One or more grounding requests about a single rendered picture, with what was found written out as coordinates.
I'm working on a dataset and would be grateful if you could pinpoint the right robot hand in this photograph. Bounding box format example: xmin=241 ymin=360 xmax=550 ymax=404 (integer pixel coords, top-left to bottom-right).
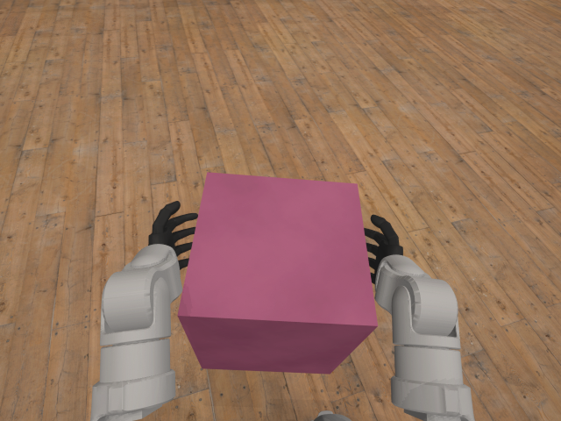
xmin=364 ymin=215 xmax=403 ymax=284

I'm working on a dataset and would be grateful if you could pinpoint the robot left forearm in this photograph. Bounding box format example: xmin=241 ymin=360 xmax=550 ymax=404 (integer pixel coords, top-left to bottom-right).
xmin=90 ymin=244 xmax=182 ymax=421

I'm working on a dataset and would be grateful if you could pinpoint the left robot hand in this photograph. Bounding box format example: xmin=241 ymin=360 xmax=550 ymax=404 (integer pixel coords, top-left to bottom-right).
xmin=148 ymin=201 xmax=198 ymax=270

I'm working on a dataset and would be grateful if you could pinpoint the robot right forearm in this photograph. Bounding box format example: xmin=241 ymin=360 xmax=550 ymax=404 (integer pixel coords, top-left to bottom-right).
xmin=374 ymin=254 xmax=475 ymax=421

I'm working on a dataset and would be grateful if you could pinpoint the carton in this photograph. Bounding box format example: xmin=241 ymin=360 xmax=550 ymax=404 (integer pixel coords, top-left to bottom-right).
xmin=177 ymin=172 xmax=378 ymax=375

